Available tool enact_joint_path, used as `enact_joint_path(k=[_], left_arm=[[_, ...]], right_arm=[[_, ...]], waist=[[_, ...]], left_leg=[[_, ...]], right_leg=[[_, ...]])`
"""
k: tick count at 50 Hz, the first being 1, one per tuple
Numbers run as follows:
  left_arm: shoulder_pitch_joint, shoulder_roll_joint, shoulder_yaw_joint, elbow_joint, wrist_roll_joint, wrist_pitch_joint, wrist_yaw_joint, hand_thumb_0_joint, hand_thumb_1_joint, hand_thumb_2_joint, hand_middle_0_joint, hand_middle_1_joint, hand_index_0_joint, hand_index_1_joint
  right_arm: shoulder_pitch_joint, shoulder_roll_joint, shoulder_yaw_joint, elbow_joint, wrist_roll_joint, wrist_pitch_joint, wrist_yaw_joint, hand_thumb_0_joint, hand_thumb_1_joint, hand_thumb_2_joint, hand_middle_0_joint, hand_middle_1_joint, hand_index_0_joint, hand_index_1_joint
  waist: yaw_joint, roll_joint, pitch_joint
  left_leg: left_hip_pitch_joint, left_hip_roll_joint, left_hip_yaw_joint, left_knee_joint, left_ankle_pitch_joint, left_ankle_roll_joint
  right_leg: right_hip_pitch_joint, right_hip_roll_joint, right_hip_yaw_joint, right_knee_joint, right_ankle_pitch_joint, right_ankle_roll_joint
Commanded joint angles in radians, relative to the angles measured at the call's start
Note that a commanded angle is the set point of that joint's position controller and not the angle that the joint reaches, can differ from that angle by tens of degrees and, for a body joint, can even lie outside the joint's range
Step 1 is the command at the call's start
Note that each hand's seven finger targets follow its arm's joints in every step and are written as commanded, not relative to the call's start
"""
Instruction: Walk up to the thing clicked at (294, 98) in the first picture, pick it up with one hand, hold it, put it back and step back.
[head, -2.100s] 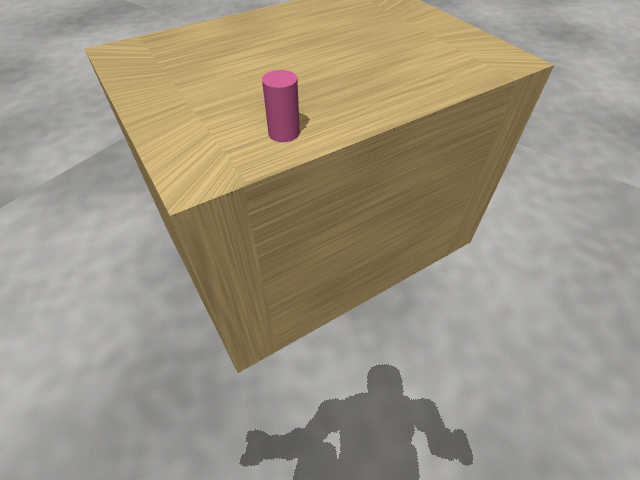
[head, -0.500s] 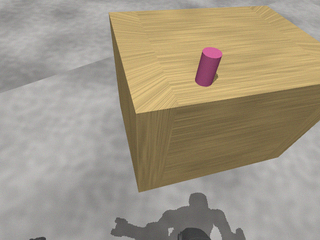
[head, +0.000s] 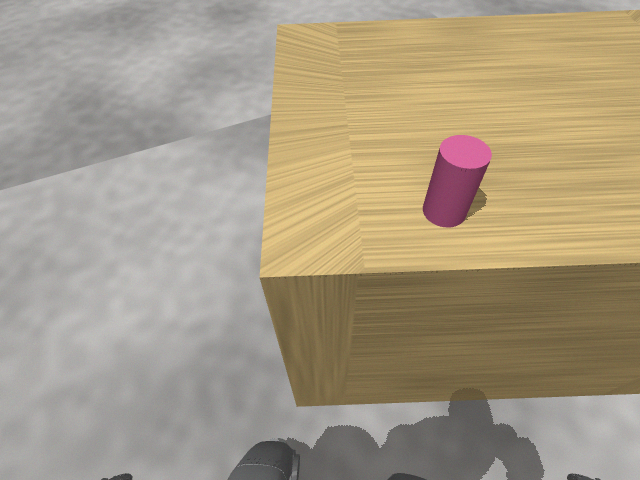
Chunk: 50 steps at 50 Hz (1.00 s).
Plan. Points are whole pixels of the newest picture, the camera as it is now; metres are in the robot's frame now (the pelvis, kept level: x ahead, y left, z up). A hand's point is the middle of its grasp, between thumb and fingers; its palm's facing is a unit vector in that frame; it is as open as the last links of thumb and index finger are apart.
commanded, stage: walk up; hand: right
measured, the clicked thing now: (453, 183) +0.51 -0.16 +0.05
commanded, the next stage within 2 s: stand in 1.60 s
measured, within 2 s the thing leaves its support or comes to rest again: neither
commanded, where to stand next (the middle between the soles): +0.07 +0.01 m, yaw +5 degrees
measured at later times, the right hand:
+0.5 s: hand (500, 461) +0.17 -0.22 -0.15, palm faces -0.16 +0.92 -0.36, open 7.3 cm
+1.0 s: hand out of the picture +0.13 -0.22 -0.14, palm faces -0.17 +0.93 -0.33, open 7.3 cm
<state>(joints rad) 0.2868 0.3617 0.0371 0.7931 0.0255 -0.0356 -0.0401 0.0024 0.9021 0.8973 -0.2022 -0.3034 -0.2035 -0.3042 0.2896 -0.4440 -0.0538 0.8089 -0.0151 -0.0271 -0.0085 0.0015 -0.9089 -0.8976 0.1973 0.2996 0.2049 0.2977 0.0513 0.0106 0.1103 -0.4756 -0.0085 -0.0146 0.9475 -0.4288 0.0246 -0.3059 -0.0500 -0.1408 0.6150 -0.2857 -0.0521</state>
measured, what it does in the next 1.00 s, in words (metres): steps on the spot: left foot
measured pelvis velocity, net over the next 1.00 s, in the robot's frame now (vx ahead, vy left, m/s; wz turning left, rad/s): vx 0.01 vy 0.02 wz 0.14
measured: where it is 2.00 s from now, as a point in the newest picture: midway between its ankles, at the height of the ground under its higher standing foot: outside the picture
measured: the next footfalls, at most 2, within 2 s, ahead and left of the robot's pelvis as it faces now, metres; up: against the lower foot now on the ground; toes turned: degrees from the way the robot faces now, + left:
left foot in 0.18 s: +0.07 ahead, +0.13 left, +0.00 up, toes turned +5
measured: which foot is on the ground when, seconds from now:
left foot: up 0.00-0.16, down 0.18-1.00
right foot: down 0.00-1.00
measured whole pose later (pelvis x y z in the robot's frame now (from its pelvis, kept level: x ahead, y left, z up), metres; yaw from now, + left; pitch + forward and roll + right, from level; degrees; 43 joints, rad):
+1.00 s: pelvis +0.01 +0.02 +0.02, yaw +8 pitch -2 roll -1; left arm 0.10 0.37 0.00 1.10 0.00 -0.03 -0.01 0.00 0.90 0.90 -0.20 -0.30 -0.20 -0.30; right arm 0.10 -0.35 0.00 1.10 0.00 0.00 0.03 0.00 -0.91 -0.90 0.20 0.30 0.21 0.30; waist 0.01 0.00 0.06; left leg -0.21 -0.03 -0.05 0.42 -0.16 0.02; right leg -0.13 -0.04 -0.07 0.39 -0.21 0.02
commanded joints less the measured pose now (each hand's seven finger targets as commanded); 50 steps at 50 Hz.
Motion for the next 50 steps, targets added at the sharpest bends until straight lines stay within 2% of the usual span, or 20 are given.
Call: enact_joint_path(k=[1, 4, 7, 8, 9, 10, 11, 13, 15, 17, 19, 20, 22, 23, 25, 27, 29, 31, 37, 50], left_arm=[[0.013, 0.295, 0.089, -0.074, -0.012, -0.022, 0.045, 0.000, 0.900, 0.900, -0.200, -0.300, -0.200, -0.300], [0.005, 0.292, 0.082, -0.067, -0.017, -0.015, 0.052, 0.000, 0.900, 0.900, -0.200, -0.300, -0.200, -0.300], [-0.026, 0.289, 0.069, -0.060, -0.024, -0.007, 0.052, 0.000, 0.900, 0.900, -0.200, -0.300, -0.200, -0.300], [-0.006, 0.274, 0.059, -0.052, -0.025, -0.003, 0.051, 0.000, 0.900, 0.900, -0.200, -0.300, -0.200, -0.300], [0.012, 0.241, 0.050, -0.056, -0.028, -0.002, 0.049, 0.000, 0.900, 0.900, -0.200, -0.300, -0.200, -0.300], [0.020, 0.212, 0.047, -0.053, -0.042, 0.008, 0.048, 0.000, 0.900, 0.900, -0.200, -0.300, -0.200, -0.300], [-0.021, 0.233, 0.057, -0.025, -0.039, 0.020, 0.054, 0.000, 0.900, 0.900, -0.200, -0.300, -0.200, -0.300], [-0.039, 0.228, 0.054, -0.011, -0.037, 0.019, 0.053, 0.000, 0.900, 0.900, -0.200, -0.300, -0.200, -0.300], [0.028, 0.225, 0.053, 0.036, -0.036, 0.005, 0.056, 0.000, 0.900, 0.900, -0.200, -0.300, -0.200, -0.300], [-0.012, 0.302, 0.065, 0.052, -0.014, -0.016, 0.060, 0.000, 0.900, 0.900, -0.200, -0.300, -0.200, -0.300], [-0.111, 0.348, 0.069, 0.038, -0.009, -0.018, 0.058, 0.000, 0.900, 0.900, -0.200, -0.300, -0.200, -0.300], [-0.136, 0.330, 0.061, 0.038, -0.007, -0.019, 0.058, 0.000, 0.900, 0.900, -0.200, -0.300, -0.200, -0.300], [-0.162, 0.294, 0.047, 0.046, -0.008, -0.015, 0.057, 0.000, 0.900, 0.900, -0.200, -0.300, -0.200, -0.300], [-0.166, 0.258, 0.037, 0.054, -0.016, -0.010, 0.055, 0.000, 0.900, 0.900, -0.200, -0.300, -0.200, -0.300], [-0.120, 0.241, 0.038, 0.093, -0.023, -0.001, 0.057, 0.000, 0.900, 0.900, -0.200, -0.300, -0.200, -0.300], [-0.094, 0.226, 0.033, 0.118, -0.024, -0.003, 0.052, 0.000, 0.900, 0.900, -0.200, -0.300, -0.200, -0.300], [-0.093, 0.237, 0.029, 0.134, -0.020, -0.014, 0.049, 0.000, 0.900, 0.900, -0.200, -0.300, -0.200, -0.300], [-0.156, 0.273, 0.030, 0.135, -0.014, -0.020, 0.049, 0.000, 0.900, 0.900, -0.200, -0.300, -0.200, -0.300], [-0.207, 0.246, 0.011, 0.179, -0.019, -0.016, 0.046, 0.000, 0.900, 0.900, -0.200, -0.300, -0.200, -0.300], [-0.245, 0.231, 0.012, 0.257, -0.024, -0.012, 0.049, 0.000, 0.900, 0.900, -0.200, -0.300, -0.200, -0.300]], right_arm=[[0.027, -0.129, -0.044, -0.064, 0.004, 0.001, -0.009, 0.000, -0.900, -0.900, 0.200, 0.300, 0.200, 0.300], [-0.004, -0.125, -0.042, -0.072, 0.008, 0.003, -0.006, 0.000, -0.900, -0.900, 0.200, 0.300, 0.200, 0.300], [0.016, -0.129, -0.044, -0.060, 0.004, -0.008, -0.006, 0.000, -0.900, -0.900, 0.200, 0.300, 0.200, 0.300], [0.007, -0.154, -0.053, -0.056, 0.002, -0.015, -0.008, 0.000, -0.900, -0.900, 0.200, 0.300, 0.200, 0.300], [-0.006, -0.210, -0.066, -0.065, -0.005, -0.020, -0.011, 0.000, -0.900, -0.900, 0.200, 0.300, 0.200, 0.300], [-0.049, -0.263, -0.070, -0.089, 0.001, -0.023, -0.012, 0.000, -0.900, -0.900, 0.200, 0.300, 0.200, 0.300], [-0.055, -0.258, -0.069, -0.071, 0.016, -0.020, -0.013, 0.000, -0.900, -0.900, 0.200, 0.300, 0.200, 0.300], [-0.099, -0.220, -0.054, -0.063, 0.014, -0.013, -0.021, 0.000, -0.900, -0.900, 0.200, 0.300, 0.200, 0.300], [-0.174, -0.203, -0.040, -0.061, 0.017, -0.006, -0.019, 0.000, -0.900, -0.900, 0.200, 0.300, 0.200, 0.300], [-0.189, -0.149, -0.025, -0.051, 0.023, 0.007, -0.009, 0.000, -0.900, -0.900, 0.200, 0.300, 0.200, 0.300], [-0.152, -0.156, -0.035, -0.011, 0.018, 0.021, -0.009, 0.000, -0.900, -0.900, 0.200, 0.300, 0.200, 0.300], [-0.143, -0.158, -0.038, 0.005, 0.014, 0.019, -0.004, 0.000, -0.900, -0.900, 0.200, 0.300, 0.200, 0.300], [-0.111, -0.167, -0.039, 0.031, 0.009, 0.005, 0.003, 0.000, -0.900, -0.900, 0.200, 0.300, 0.200, 0.300], [-0.146, -0.188, -0.042, 0.025, 0.002, -0.003, 0.009, 0.000, -0.900, -0.900, 0.200, 0.300, 0.200, 0.300], [-0.174, -0.206, -0.040, 0.028, 0.006, -0.008, 0.011, 0.000, -0.900, -0.900, 0.200, 0.300, 0.200, 0.300], [-0.221, -0.194, -0.034, 0.031, -0.001, -0.005, 0.009, 0.000, -0.900, -0.900, 0.200, 0.300, 0.200, 0.300], [-0.264, -0.154, -0.016, 0.039, 0.008, -0.002, 0.010, 0.000, -0.900, -0.900, 0.200, 0.300, 0.200, 0.300], [-0.238, -0.139, -0.009, 0.071, 0.011, 0.003, 0.013, 0.000, -0.900, -0.900, 0.200, 0.300, 0.200, 0.300], [-0.252, -0.142, -0.002, 0.138, 0.009, 0.004, 0.023, 0.000, -0.900, -0.900, 0.200, 0.300, 0.200, 0.300], [-0.260, -0.123, 0.010, 0.238, 0.015, 0.001, 0.013, 0.000, -0.900, -0.900, 0.200, 0.300, 0.200, 0.300]], waist=[[-0.014, -0.131, -0.127], [-0.012, -0.135, -0.147], [-0.047, -0.137, -0.181], [-0.042, -0.080, -0.184], [-0.028, 0.039, -0.214], [-0.017, 0.127, -0.237], [-0.039, 0.130, -0.218], [-0.032, 0.109, -0.185], [0.008, 0.149, -0.185], [-0.002, 0.010, -0.163], [-0.050, -0.091, -0.084], [-0.065, -0.078, -0.071], [-0.081, -0.051, -0.072], [-0.060, 0.022, -0.068], [-0.028, 0.059, -0.105], [-0.010, 0.061, -0.118], [0.001, 0.046, -0.149], [-0.035, 0.011, -0.130], [-0.039, -0.005, -0.108], [-0.038, -0.002, -0.146]], left_leg=[[0.009, 0.029, -0.004, -0.049, 0.028, -0.003], [0.038, 0.018, 0.024, -0.118, 0.037, 0.010], [0.169, 0.011, 0.026, -0.314, 0.174, 0.044], [0.238, 0.037, -0.035, -0.360, 0.344, 0.067], [0.314, 0.160, -0.212, -0.373, 0.500, 0.121], [0.287, 0.308, -0.416, -0.394, 0.633, 0.230], [0.232, 0.346, -0.424, -0.407, 0.652, 0.300], [0.205, 0.282, -0.324, -0.392, 0.653, 0.259], [0.165, 0.203, -0.234, -0.320, 0.647, 0.174], [0.073, 0.069, -0.139, -0.203, 0.450, 0.051], [0.131, 0.015, -0.045, -0.110, 0.063, 0.015], [0.147, 0.019, -0.050, -0.147, 0.032, 0.018], [0.238, 0.069, -0.131, -0.330, 0.219, 0.054], [0.212, 0.133, -0.275, -0.421, 0.239, 0.095], [0.144, 0.240, -0.425, -0.530, 0.191, 0.190], [0.121, 0.209, -0.361, -0.530, 0.184, 0.163], [0.129, 0.131, -0.231, -0.478, 0.226, 0.074], [0.179, 0.068, -0.163, -0.453, 0.208, 0.032], [0.218, 0.095, -0.200, -0.573, 0.126, 0.036], [0.283, 0.104, -0.163, -0.619, 0.355, 0.013]], right_leg=[[0.142, -0.315, 0.271, -0.141, 0.646, -0.153], [0.171, -0.292, 0.223, -0.069, 0.721, -0.136], [0.120, -0.255, 0.169, 0.054, 0.600, -0.107], [0.055, -0.221, 0.146, 0.097, 0.494, -0.066], [-0.039, -0.151, 0.097, 0.188, 0.332, -0.009], [-0.073, -0.018, 0.071, 0.270, -0.034, 0.038], [-0.022, -0.011, 0.101, 0.284, -0.303, 0.038], [-0.032, -0.008, 0.123, 0.251, -0.292, 0.023], [0.068, -0.012, 0.109, 0.060, -0.069, 0.014], [0.109, -0.155, 0.309, -0.097, 0.116, -0.055], [-0.042, -0.306, 0.429, -0.166, 0.117, -0.176], [-0.059, -0.301, 0.404, -0.153, 0.124, -0.170], [-0.125, -0.200, 0.272, -0.083, 0.079, -0.075], [-0.121, -0.097, 0.179, -0.004, 0.003, -0.006], [-0.004, 0.007, 0.129, 0.097, -0.185, 0.025], [0.057, 0.001, 0.140, 0.022, -0.160, 0.016], [0.130, -0.059, 0.196, -0.116, -0.034, -0.003], [0.082, -0.124, 0.268, -0.181, -0.003, -0.027], [0.093, -0.086, 0.203, -0.247, -0.067, 0.010], [0.202, -0.097, 0.177, -0.310, 0.122, 0.028]])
